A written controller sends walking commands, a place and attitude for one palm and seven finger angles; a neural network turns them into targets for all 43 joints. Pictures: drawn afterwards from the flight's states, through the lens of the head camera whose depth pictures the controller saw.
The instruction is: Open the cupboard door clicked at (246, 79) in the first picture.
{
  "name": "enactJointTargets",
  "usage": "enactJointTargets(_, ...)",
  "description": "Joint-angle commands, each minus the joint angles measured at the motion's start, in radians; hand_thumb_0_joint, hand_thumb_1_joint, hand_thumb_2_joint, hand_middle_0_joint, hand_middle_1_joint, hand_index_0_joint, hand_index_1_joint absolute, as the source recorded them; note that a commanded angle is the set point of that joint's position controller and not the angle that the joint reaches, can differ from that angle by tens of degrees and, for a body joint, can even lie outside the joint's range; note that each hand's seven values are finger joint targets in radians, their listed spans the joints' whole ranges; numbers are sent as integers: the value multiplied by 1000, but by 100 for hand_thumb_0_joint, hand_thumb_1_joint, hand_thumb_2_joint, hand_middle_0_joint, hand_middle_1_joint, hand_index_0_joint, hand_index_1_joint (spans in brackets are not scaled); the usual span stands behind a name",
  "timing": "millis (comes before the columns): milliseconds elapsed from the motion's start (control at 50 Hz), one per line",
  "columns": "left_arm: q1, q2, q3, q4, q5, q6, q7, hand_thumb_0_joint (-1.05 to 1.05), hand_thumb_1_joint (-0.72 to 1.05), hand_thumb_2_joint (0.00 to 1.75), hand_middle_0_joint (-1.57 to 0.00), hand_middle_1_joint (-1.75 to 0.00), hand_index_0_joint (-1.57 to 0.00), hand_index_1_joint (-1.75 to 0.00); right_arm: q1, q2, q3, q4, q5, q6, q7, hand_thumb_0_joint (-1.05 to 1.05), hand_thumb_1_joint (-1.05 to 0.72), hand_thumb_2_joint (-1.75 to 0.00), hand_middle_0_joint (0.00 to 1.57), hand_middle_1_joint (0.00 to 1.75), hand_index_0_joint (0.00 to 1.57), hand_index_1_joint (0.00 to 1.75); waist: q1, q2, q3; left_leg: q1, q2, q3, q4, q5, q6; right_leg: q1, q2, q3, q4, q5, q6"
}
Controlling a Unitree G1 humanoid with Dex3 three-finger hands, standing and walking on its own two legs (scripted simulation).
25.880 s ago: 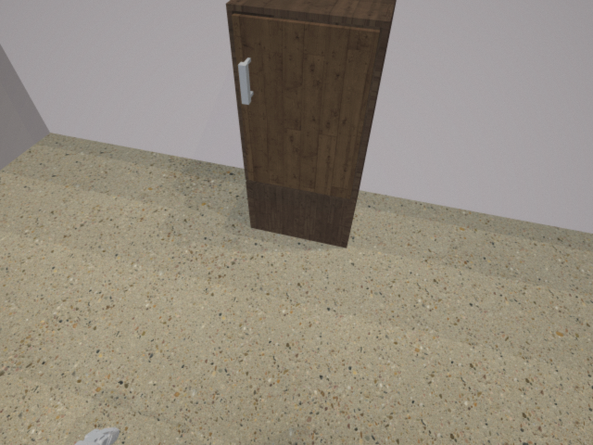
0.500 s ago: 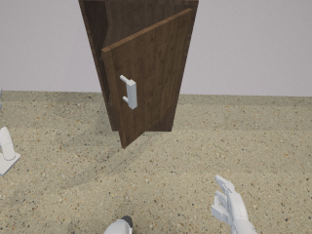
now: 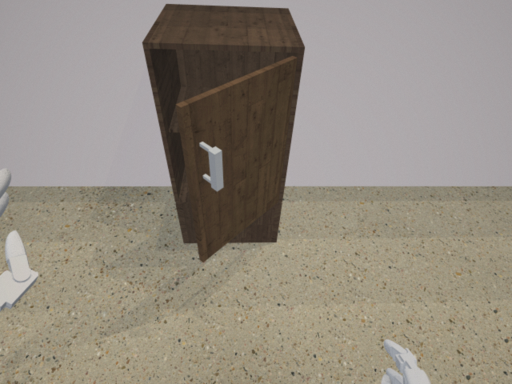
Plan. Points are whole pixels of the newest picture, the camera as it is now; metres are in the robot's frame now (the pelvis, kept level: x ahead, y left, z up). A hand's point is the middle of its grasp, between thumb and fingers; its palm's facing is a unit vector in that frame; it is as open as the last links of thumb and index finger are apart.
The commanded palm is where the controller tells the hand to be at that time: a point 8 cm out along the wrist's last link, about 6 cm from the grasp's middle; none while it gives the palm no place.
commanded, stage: stop stepping back and stand still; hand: left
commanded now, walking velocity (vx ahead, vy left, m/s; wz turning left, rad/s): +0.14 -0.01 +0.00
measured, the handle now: (210, 166) +0.62 +0.13 -0.03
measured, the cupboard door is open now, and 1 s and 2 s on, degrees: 45 45 45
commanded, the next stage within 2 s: let the arm hang, fingers relaxed in 0.18 s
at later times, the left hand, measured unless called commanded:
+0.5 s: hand out of the picture +0.16 +0.18 -0.11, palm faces +0.01 -0.97 -0.26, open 7.4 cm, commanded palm none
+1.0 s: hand out of the picture +0.01 +0.21 -0.16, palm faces +0.05 -0.96 -0.28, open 7.3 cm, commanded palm none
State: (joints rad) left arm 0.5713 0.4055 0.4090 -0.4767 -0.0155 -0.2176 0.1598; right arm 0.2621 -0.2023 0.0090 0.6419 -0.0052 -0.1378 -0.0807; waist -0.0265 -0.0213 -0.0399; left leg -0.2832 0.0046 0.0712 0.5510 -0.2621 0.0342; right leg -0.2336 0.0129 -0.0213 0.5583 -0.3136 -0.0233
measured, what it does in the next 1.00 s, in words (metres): steps on the spot: right foot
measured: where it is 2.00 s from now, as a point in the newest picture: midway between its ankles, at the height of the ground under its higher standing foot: outside the picture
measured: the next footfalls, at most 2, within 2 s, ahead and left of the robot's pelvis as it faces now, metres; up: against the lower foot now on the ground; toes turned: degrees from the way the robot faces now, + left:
right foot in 0.50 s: +0.08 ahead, -0.11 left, +0.00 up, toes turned +2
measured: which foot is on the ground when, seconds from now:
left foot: down 0.00-1.00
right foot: down 0.00-0.22, up 0.24-0.48, down 0.50-1.00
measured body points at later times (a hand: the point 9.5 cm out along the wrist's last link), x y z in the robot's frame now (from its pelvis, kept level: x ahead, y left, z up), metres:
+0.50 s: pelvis +0.00 +0.00 -0.01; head +0.00 -0.01 +0.44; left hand +0.15 +0.23 -0.09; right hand +0.10 -0.23 -0.14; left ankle +0.02 +0.11 -0.73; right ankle +0.04 -0.11 -0.74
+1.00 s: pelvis +0.00 +0.00 +0.01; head +0.02 -0.02 +0.46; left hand +0.01 +0.26 -0.13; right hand +0.00 -0.22 -0.16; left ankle +0.02 +0.10 -0.73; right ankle +0.04 -0.11 -0.73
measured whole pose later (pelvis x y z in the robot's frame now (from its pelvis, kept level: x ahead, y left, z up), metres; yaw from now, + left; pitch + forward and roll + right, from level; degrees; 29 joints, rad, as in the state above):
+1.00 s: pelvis +0.00 +0.00 +0.01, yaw +2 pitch -2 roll +0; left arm 0.25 0.21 0.02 1.11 0.01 0.01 0.03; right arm 0.29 -0.16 -0.01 1.11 -0.02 0.01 -0.02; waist -0.01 0.03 0.05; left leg -0.19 -0.01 0.03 0.41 -0.19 0.02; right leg -0.21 0.01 -0.01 0.41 -0.17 -0.02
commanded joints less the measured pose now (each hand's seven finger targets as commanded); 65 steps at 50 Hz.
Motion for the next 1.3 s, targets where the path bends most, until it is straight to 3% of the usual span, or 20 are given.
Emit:
enactJointTargets(0,-93,179,143,-135,-7,-53,20,0,90,90,-20,-30,-20,-30,-123,-130,-54,-158,-8,-35,-17,0,-90,-90,20,30,20,30,6,29,83,-124,53,-104,-73,-313,9,-93,-99,233,-229,-353,-75)
enactJointTargets(60,-148,173,117,-101,-11,-48,20,0,90,90,-20,-30,-20,-30,-106,-113,-50,-133,3,-31,-7,0,-90,-90,20,30,20,30,8,-155,53,-116,12,-30,231,-95,-12,-78,-265,420,-337,-278,-155)
enactJointTargets(100,-178,153,95,-89,-10,-46,19,0,90,90,-20,-30,-20,-30,-101,-110,-44,-130,3,-35,-2,0,-90,-90,20,30,20,30,-2,-103,17,-60,26,-42,118,-86,-10,-51,-253,331,-265,-154,-138)
enactJointTargets(140,-177,143,78,-105,-10,-41,13,0,90,90,-20,-30,-20,-30,-103,-118,-39,-131,4,-36,-8,0,-90,-90,20,30,20,30,-5,8,38,88,44,-84,-97,-78,6,-143,-142,178,-141,-125,-63)
enactJointTargets(180,-188,158,89,-201,-7,-53,13,0,90,90,-20,-30,-20,-30,-118,-137,-38,-156,6,-48,-14,0,-90,-90,20,30,20,30,9,240,7,160,222,-354,-251,-51,79,-204,-8,29,114,-15,16)
enactJointTargets(240,-190,193,112,-234,9,-54,15,0,90,90,-20,-30,-20,-30,-115,-104,-30,-137,-17,-69,-8,0,-90,-90,20,30,20,30,10,196,27,122,300,-424,-330,71,131,-223,-32,21,280,-168,32)
enactJointTargets(260,-245,-127,-292,548,72,134,-110,0,90,90,-20,-30,-20,-30,-69,-246,-100,103,-26,-64,70,0,-90,-90,20,30,20,30,-87,187,103,124,242,-364,-124,593,142,-398,-35,32,384,-176,35)
enactJointTargets(300,-172,-187,-313,575,52,249,-129,0,90,90,-20,-30,-20,-30,7,-166,-87,54,-26,42,57,0,-90,-90,20,30,20,30,-45,139,-31,227,260,-297,-77,928,155,-346,-26,66,406,-230,43)
enactJointTargets(380,-248,-148,-330,766,53,236,-137,0,90,90,-20,-30,-20,-30,-28,-167,-67,69,-37,86,64,0,-90,-90,20,30,20,30,15,-40,-65,137,230,-250,-101,609,147,-187,-20,32,279,-158,44)
enactJointTargets(420,-235,-115,-332,896,49,229,-142,0,90,90,-20,-30,-20,-30,-93,-165,-55,90,-25,104,71,0,-90,-90,20,30,20,30,64,-3,-38,-35,170,-176,-106,365,82,30,-25,23,63,48,43)
enactJointTargets(440,-218,-70,-330,956,50,224,-140,0,90,90,-20,-30,-20,-30,-108,-138,-51,101,-17,110,74,0,-90,-90,20,30,20,30,77,-26,-13,-106,100,-136,-71,157,34,109,-55,97,-54,132,34)
enactJointTargets(460,-219,-15,-331,1004,53,215,-138,0,90,90,-20,-30,-20,-30,-94,-89,-42,108,-8,117,78,0,-90,-90,20,30,20,30,61,-106,17,-138,8,-90,1,-83,-12,72,-184,297,-193,130,-14)
enactJointTargets(480,-262,32,-334,1042,50,214,-143,0,90,90,-20,-30,-20,-30,-46,-78,-39,124,-9,129,81,0,-90,-90,20,30,20,30,23,-124,59,-82,-20,-49,53,-191,-23,-59,-286,382,-289,16,-74)
enactJointTargets(520,-342,10,-351,1111,42,220,-146,0,90,90,-20,-30,-20,-30,12,-63,-39,195,-15,151,87,0,-90,-90,20,30,20,30,-16,-54,97,42,-13,-40,86,-140,-16,-219,-239,318,-341,-268,-91)
enactJointTargets(560,-353,-45,-363,1204,32,212,-139,0,90,90,-20,-30,-20,-30,28,-67,-34,250,-17,151,75,0,-90,-90,20,30,20,30,-12,-87,96,63,-3,-66,75,-24,-15,-181,-180,274,-327,-144,-85)
enactJointTargets(620,-330,-98,-357,1275,31,202,-133,0,90,90,-20,-30,-20,-30,60,-54,-35,294,-23,139,70,0,-90,-90,20,30,20,30,-8,127,-10,96,47,-133,-79,74,-10,-65,-129,174,-218,24,-57)
enactJointTargets(660,-324,-105,-362,1329,26,211,-133,0,90,90,-20,-30,-20,-30,39,-64,-34,316,-25,140,68,0,-90,-90,20,30,20,30,19,176,30,-6,77,-179,-179,-34,1,-2,-90,131,-208,-13,-33)
enactJointTargets(840,-321,-94,-371,1503,23,202,-132,0,90,90,-20,-30,-20,-30,92,-80,-36,415,-15,127,55,0,-90,-90,20,30,20,30,21,19,57,47,95,-164,-234,59,4,46,-93,109,-220,120,-30)
enactJointTargets(980,-325,-86,-372,1554,26,206,-128,0,90,90,-20,-30,-20,-30,81,-81,-39,450,-15,134,55,0,-90,-90,20,30,20,30,15,-5,126,59,85,-150,-252,-3,4,-12,-97,118,-254,38,-24)
enactJointTargets(1280,-331,-85,-370,1578,28,196,-129,0,90,90,-20,-30,-20,-30,22,-92,-39,457,-15,125,53,0,-90,-90,20,30,20,30,17,45,96,98,87,-143,-250,72,-1,9,-105,121,-250,108,-20)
